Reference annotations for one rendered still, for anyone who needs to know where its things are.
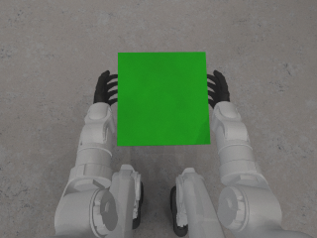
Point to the right robot forearm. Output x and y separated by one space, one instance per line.
237 161

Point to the robot right foot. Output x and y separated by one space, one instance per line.
181 230

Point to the carton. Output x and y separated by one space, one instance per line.
162 99

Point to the robot left upper arm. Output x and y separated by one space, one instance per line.
86 214

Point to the left robot hand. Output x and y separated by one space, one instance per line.
101 93

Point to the right robot hand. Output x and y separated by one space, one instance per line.
220 88

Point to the robot left thigh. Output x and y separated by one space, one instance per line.
126 190

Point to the left robot forearm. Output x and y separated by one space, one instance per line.
92 168

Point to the robot right upper arm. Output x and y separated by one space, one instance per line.
252 212

